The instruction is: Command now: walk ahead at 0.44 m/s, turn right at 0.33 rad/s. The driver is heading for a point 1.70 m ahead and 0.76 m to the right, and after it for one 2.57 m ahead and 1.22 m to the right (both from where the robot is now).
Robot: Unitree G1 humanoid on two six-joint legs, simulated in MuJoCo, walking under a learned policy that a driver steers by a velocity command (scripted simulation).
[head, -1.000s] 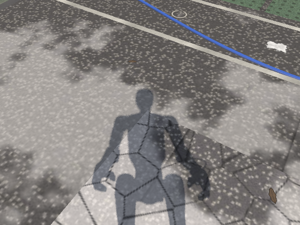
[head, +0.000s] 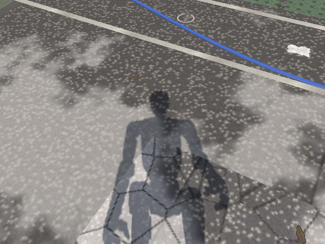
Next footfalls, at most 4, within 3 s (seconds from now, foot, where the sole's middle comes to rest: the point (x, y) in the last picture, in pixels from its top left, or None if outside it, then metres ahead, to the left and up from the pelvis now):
0.22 left None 0.31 0.10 -0.78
0.74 right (230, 242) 0.51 -0.18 -0.78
1.30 left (233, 165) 0.87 -0.23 -0.78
1.84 right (296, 146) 0.98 -0.56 -0.78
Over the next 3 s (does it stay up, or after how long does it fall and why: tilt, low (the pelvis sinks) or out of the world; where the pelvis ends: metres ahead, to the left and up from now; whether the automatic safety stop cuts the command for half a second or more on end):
stays up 1.16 -0.58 -0.02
